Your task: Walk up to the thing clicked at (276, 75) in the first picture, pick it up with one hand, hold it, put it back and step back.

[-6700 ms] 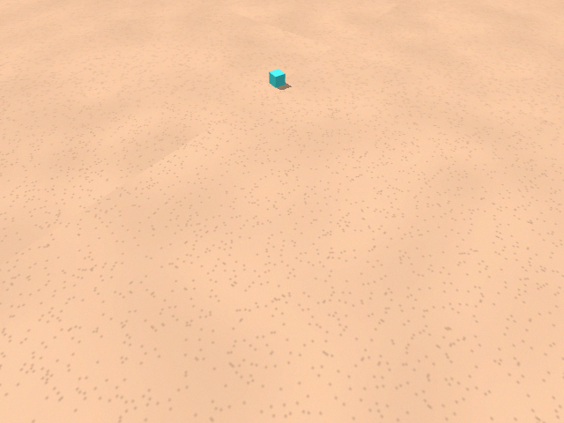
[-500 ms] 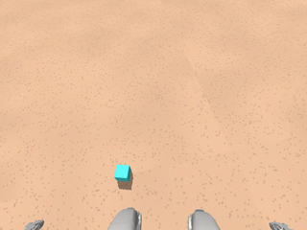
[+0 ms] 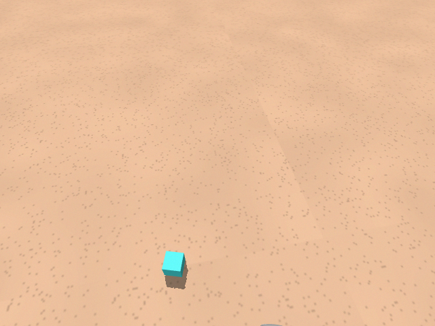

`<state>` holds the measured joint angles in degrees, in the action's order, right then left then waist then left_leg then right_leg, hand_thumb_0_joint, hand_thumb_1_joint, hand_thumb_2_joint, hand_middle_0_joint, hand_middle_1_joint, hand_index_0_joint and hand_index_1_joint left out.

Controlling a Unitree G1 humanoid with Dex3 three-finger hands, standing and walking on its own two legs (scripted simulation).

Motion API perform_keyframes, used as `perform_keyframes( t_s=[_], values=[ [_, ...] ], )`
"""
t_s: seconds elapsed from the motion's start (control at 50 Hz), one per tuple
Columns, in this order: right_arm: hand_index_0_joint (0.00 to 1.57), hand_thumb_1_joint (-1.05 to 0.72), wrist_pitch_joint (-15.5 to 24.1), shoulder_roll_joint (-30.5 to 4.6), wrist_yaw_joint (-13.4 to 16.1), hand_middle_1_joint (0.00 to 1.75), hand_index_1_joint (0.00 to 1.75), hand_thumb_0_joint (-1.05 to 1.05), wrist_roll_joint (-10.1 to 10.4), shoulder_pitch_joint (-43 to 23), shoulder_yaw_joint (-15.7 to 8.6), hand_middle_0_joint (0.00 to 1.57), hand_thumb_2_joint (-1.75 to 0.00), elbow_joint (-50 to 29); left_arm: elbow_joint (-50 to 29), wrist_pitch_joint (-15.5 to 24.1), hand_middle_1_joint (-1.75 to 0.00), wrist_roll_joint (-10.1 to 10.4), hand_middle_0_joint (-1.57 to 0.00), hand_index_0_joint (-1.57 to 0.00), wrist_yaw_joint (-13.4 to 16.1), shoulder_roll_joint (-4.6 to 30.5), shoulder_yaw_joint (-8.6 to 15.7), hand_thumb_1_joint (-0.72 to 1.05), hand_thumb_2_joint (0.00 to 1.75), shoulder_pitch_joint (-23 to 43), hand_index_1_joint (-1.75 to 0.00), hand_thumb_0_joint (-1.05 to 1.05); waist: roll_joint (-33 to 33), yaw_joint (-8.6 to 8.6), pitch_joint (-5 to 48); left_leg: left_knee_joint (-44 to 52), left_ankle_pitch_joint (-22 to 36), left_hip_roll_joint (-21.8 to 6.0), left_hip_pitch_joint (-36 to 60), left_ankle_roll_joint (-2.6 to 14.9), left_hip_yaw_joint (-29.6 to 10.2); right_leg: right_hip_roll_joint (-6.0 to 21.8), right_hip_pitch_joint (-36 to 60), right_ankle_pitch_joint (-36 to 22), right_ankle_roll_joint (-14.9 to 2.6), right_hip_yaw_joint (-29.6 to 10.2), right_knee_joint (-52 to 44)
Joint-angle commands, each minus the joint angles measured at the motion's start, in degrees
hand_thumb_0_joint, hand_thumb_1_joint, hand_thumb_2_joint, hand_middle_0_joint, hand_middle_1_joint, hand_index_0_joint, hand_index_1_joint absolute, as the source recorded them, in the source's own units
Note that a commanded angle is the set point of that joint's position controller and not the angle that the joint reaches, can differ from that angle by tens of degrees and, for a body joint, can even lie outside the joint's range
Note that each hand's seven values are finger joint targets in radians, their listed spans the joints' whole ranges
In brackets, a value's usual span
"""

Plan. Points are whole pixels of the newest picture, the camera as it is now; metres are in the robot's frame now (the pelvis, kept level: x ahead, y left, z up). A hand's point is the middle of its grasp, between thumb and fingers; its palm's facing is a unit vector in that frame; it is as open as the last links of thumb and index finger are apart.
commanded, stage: walk up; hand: left
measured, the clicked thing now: (174, 264) +0.47 +0.19 -0.71
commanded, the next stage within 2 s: stand in 0.90 s
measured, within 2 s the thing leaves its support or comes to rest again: neither
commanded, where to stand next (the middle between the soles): +0.07 +0.01 m, yaw -1 degrees
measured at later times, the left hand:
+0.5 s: hand out of the picture +0.13 +0.25 -0.12, palm faces -0.05 -0.94 -0.35, open 7.4 cm
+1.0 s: hand out of the picture +0.12 +0.25 -0.13, palm faces -0.06 -0.94 -0.34, open 7.4 cm
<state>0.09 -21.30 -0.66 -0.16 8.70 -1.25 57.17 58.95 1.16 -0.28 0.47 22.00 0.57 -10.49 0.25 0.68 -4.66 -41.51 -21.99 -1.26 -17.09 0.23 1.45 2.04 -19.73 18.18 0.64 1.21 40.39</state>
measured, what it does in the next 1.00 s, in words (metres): stands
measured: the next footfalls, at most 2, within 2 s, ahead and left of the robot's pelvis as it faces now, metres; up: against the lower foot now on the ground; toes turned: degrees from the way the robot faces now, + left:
none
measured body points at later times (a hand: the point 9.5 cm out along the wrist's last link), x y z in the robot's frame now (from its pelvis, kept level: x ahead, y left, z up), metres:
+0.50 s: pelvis +0.01 +0.00 +0.03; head +0.02 +0.00 +0.48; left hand +0.13 +0.30 -0.10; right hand +0.11 -0.31 -0.10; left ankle +0.01 +0.12 -0.72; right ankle +0.04 -0.13 -0.72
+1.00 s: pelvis +0.02 +0.00 +0.03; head +0.03 +0.00 +0.48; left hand +0.12 +0.30 -0.10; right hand +0.08 -0.30 -0.10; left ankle +0.01 +0.12 -0.72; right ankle +0.04 -0.13 -0.72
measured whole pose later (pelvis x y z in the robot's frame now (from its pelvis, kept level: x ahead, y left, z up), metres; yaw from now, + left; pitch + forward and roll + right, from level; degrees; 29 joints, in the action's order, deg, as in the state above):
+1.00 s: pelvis +0.02 +0.00 +0.03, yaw -2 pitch -2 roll +0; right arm 0.4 -19.4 -0.5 -0.5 4.7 -0.7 66.9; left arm 66.6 0.6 -0.3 0.0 19.6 0.4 -3.7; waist -0.2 -0.7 -3.3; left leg -18.2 -11.7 -1.0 -4.3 -0.2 4.0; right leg 1.6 -8.7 8.4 1.4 -0.7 19.2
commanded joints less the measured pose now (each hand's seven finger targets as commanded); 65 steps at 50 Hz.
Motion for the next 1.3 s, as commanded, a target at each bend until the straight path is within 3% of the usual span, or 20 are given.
perform_keyframes(
  t_s=[0.0,0.02,0.06,0.14,0.2,0.32,0.38,0.46,0.54,0.64,0.76,0.86,0.88,0.92,1.28],
  values=[
    [0.20,-0.90,2.17,-14.70,0.96,0.30,0.30,0.00,-0.04,-5.03,-2.29,0.20,-0.90,-2.60,-1.88,1.81,-0.30,-0.02,-0.20,-0.20,0.23,12.93,2.83,0.90,0.90,1.87,-0.30,0.00,-0.56,1.21,4.42,15.37,2.08,-10.74,-2.31,6.74,-12.87,1.42,6.08,-1.30,-3.19,-4.95,-9.61],
    [0.20,-0.90,2.11,-13.74,0.93,0.30,0.30,0.00,0.03,-4.87,-1.96,0.20,-0.90,-2.23,-1.82,1.95,-0.30,-0.06,-0.20,-0.20,0.02,13.35,2.88,0.90,0.90,3.21,-0.30,0.00,-1.49,0.52,3.98,14.96,2.26,-8.09,-3.54,4.95,-10.17,2.49,7.38,-2.66,-3.73,-6.97,-11.86],
    [0.20,-0.90,2.22,-13.37,0.93,0.30,0.30,0.00,0.00,-4.51,-1.66,0.20,-0.90,-0.61,-2.01,1.95,-0.30,0.30,-0.20,-0.20,-0.05,13.02,2.53,0.90,0.90,5.80,-0.30,0.00,0.29,-0.43,4.36,15.89,5.70,-5.85,-0.98,2.85,-7.55,4.44,7.05,-6.33,-4.25,-8.73,-13.08],
    [0.20,-0.90,2.36,-13.23,0.99,0.30,0.30,0.00,0.07,-7.01,-1.41,0.20,-0.90,1.15,-0.03,1.74,-0.30,0.74,-0.20,-0.20,0.06,11.69,1.66,0.90,0.90,6.01,-0.30,0.00,2.51,0.08,6.56,18.01,12.68,-6.95,3.94,2.94,-7.24,3.90,8.50,-13.81,-3.15,-6.13,-14.04],
    [0.20,-0.90,2.39,-12.45,1.01,0.30,0.30,0.00,0.27,-6.81,-1.18,0.20,-0.90,2.39,1.13,1.66,-0.30,0.74,-0.20,-0.20,0.05,11.75,1.57,0.90,0.90,7.44,-0.30,0.00,0.87,-0.23,8.06,18.80,16.99,-6.62,6.38,2.34,-5.60,4.67,10.70,-16.73,-2.88,-6.61,-15.58],
    [0.20,-0.90,2.07,-11.87,0.95,0.30,0.30,0.00,0.28,-8.19,-1.28,0.20,-0.90,3.85,2.43,1.45,-0.30,0.41,-0.20,-0.20,-0.08,11.28,1.25,0.90,0.90,9.64,-0.30,0.00,-1.38,-0.67,8.89,21.02,17.36,-6.30,9.70,1.74,-3.58,5.64,12.11,-19.47,-2.15,-6.88,-19.10],
    [0.20,-0.90,2.04,-11.87,0.90,0.30,0.30,0.00,0.13,-8.40,-1.40,0.20,-0.90,4.70,3.03,1.23,-0.30,0.57,-0.20,-0.20,-0.10,10.84,1.34,0.90,0.90,10.96,-0.30,0.00,-1.26,-0.83,8.02,23.08,17.54,-6.49,10.02,1.35,-3.69,5.28,12.01,-17.95,-1.76,-6.67,-20.20],
    [0.20,-0.90,1.88,-11.93,0.79,0.30,0.30,0.00,-0.04,-9.19,-1.52,0.20,-0.90,5.22,3.83,0.97,-0.30,0.28,-0.20,-0.20,-0.25,10.54,1.28,0.90,0.90,10.90,-0.30,0.00,-0.56,-0.71,5.95,24.92,12.59,-6.51,10.31,1.24,-3.42,4.94,10.38,-12.45,-1.57,-6.95,-22.38],
    [0.20,-0.90,2.10,-11.77,0.70,0.30,0.30,0.00,-0.24,-9.06,-1.37,0.20,-0.90,5.57,3.88,1.03,-0.30,0.02,-0.20,-0.20,-0.37,10.46,1.52,0.90,0.90,10.94,-0.30,0.00,-0.76,-0.52,6.78,25.94,12.04,-6.38,10.37,1.06,-3.08,5.28,12.00,-13.54,-1.51,-7.13,-23.04],
    [0.20,-0.90,2.20,-11.46,0.83,0.30,0.30,0.00,-0.23,-8.20,-1.42,0.20,-0.90,5.95,4.18,1.04,-0.30,-0.04,-0.20,-0.20,-0.31,10.18,1.73,0.90,0.90,11.48,-0.30,0.00,-1.27,-0.87,7.93,25.78,15.65,-6.43,11.40,0.87,-2.74,5.35,13.21,-17.12,-1.34,-7.02,-23.09],
    [0.20,-0.90,2.11,-11.45,0.87,0.30,0.30,0.00,-0.40,-7.83,-1.59,0.20,-0.90,6.18,4.33,0.71,-0.30,-0.05,-0.20,-0.20,-0.26,9.87,1.75,0.90,0.90,10.88,-0.30,0.00,-0.37,-0.74,6.54,26.79,13.31,-6.61,11.50,0.94,-2.82,4.97,12.22,-14.17,-1.34,-6.86,-23.36],
    [0.20,-0.90,2.22,-11.28,1.00,0.30,0.30,0.00,-0.39,-7.17,-1.63,0.20,-0.90,6.26,4.44,0.55,-0.30,0.00,-0.20,-0.20,-0.23,9.52,1.83,0.90,0.90,10.41,-0.30,0.00,-0.32,-0.69,7.62,26.76,16.28,-6.82,12.12,0.99,-2.43,5.02,13.40,-17.69,-1.24,-6.39,-22.41],
    [0.20,-0.90,2.08,-9.51,0.99,0.30,0.30,0.00,-0.27,-7.66,-1.04,0.20,-0.90,6.05,4.45,0.67,-0.30,0.04,-0.20,-0.20,-0.05,9.24,1.77,0.90,0.90,10.18,-0.30,0.00,-0.76,-0.79,7.13,26.87,21.96,-7.55,11.66,0.58,-4.33,5.20,13.79,-20.39,-1.34,-6.54,-22.29],
    [0.20,-0.90,1.97,-10.05,1.12,0.30,0.30,0.00,-0.27,-7.01,-1.18,0.20,-0.90,6.02,4.51,0.62,-0.30,0.00,-0.20,-0.20,0.09,8.95,1.81,0.90,0.90,9.64,-0.30,0.00,-0.42,-0.99,7.81,25.96,25.82,-7.51,13.10,0.47,-3.58,5.24,14.20,-22.85,-1.29,-6.34,-22.14],
    [0.20,-0.90,1.63,-10.03,0.88,0.30,0.30,0.00,-0.50,-7.42,-1.51,0.20,-0.90,5.35,3.71,0.81,-0.30,-0.27,-0.20,-0.20,0.09,9.73,1.88,0.90,0.90,8.96,-0.30,0.00,-0.36,-1.03,5.99,27.97,15.30,-7.16,12.48,0.34,-4.17,5.56,12.42,-15.29,-1.13,-6.49,-25.41]
  ],
)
